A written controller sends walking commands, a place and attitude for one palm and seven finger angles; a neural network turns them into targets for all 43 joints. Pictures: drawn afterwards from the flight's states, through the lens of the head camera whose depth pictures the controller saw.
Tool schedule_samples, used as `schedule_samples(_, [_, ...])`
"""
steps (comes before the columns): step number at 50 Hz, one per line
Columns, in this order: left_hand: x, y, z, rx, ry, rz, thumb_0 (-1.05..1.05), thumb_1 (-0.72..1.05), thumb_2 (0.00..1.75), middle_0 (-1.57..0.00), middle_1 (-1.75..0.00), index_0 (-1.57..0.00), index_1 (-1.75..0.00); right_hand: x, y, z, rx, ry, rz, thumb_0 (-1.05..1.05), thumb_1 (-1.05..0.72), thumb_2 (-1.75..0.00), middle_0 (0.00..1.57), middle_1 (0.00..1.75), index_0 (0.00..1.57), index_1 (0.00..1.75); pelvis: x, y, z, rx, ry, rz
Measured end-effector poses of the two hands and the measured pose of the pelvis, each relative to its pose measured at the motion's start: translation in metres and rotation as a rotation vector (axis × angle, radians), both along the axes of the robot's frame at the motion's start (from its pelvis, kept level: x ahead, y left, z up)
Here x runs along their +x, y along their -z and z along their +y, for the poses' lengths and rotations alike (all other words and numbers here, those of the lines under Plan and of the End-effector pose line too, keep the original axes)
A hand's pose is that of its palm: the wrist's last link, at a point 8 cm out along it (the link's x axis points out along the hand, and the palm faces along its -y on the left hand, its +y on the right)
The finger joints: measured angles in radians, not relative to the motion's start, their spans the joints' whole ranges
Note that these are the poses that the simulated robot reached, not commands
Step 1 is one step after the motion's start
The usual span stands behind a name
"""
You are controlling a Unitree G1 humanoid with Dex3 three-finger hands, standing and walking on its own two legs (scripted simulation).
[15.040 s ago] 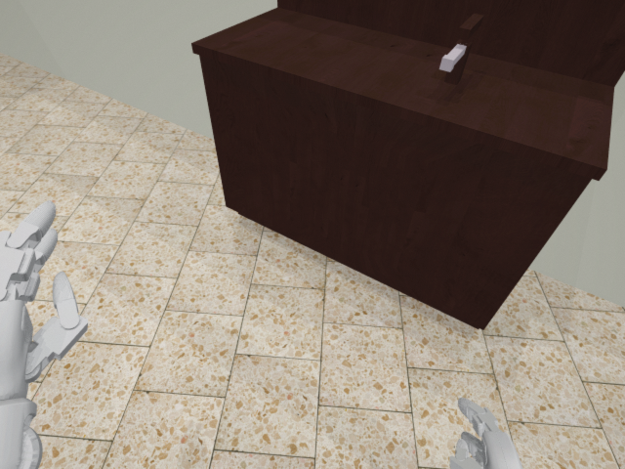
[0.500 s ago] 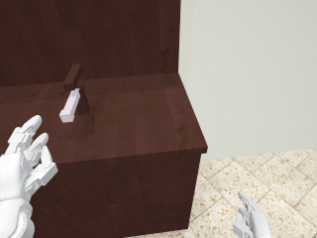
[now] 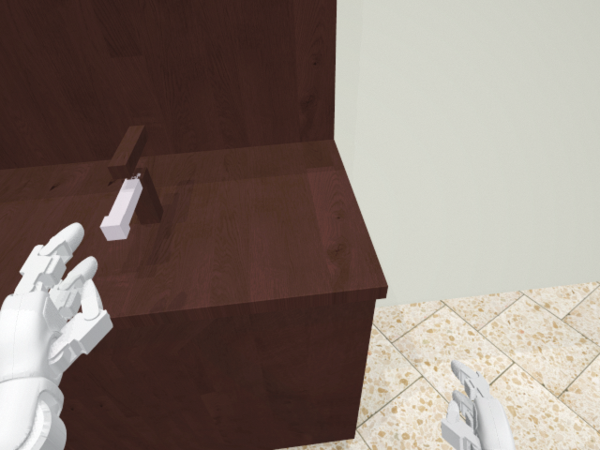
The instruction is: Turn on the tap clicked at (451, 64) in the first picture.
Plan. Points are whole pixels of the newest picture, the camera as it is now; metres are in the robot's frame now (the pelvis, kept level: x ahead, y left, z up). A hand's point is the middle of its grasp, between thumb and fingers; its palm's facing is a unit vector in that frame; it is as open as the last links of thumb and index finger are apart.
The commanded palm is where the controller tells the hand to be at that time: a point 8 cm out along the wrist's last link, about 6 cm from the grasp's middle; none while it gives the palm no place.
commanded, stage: turn the palm inward beside the body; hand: left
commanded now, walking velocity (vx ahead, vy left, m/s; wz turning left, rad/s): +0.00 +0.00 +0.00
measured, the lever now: (115, 227) +0.36 +0.34 +0.13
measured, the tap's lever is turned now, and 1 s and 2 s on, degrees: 0 0 0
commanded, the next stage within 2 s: reach beside the lever's end, fingers flat in 0.06 s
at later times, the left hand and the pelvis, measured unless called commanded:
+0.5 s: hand (98, 305) +0.20 +0.25 +0.17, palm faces +0.45 -0.88 -0.12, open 7.4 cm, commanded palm +0.16 +0.30 +0.18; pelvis -0.01 +0.00 +0.00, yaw +0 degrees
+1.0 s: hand (105, 277) +0.25 +0.27 +0.16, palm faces +0.46 -0.88 -0.11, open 7.5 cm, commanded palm +0.21 +0.32 +0.16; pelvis +0.00 +0.01 +0.00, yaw -1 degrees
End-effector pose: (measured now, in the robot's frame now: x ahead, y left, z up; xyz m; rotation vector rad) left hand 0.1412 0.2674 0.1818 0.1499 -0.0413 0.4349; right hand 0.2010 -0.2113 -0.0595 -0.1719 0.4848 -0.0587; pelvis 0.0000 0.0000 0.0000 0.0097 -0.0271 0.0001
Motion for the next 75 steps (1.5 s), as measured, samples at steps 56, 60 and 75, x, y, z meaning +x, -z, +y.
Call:
schedule_samples(56, [0.069, 0.021, 0.055, -0.036, -0.077, 0.030, 0.02, 0.89, 0.90, -0.19, -0.25, -0.19, -0.25, -0.023, 0.011, -0.003, -0.041, 0.077, 0.123, 0.02, -0.90, -0.90, 0.20, 0.30, 0.21, 0.30, -0.002, -0.005, 0.014, -0.003, 0.013, 0.019])
schedule_samples(60, [0.074, 0.022, 0.057, -0.037, -0.069, 0.023, 0.02, 0.90, 0.90, -0.18, -0.24, -0.19, -0.24, -0.023, 0.013, -0.004, -0.044, 0.079, 0.134, 0.02, -0.90, -0.90, 0.20, 0.30, 0.21, 0.30, -0.001, -0.005, 0.014, -0.003, 0.012, 0.022])
schedule_samples(75, [0.089, 0.028, 0.087, -0.043, -0.095, 0.030, 0.02, 0.90, 0.90, -0.17, -0.20, -0.17, -0.20, -0.041, 0.018, -0.017, -0.062, 0.118, 0.181, 0.01, -0.90, -0.90, 0.20, 0.30, 0.21, 0.30, -0.004, -0.005, 0.012, -0.007, 0.013, 0.036])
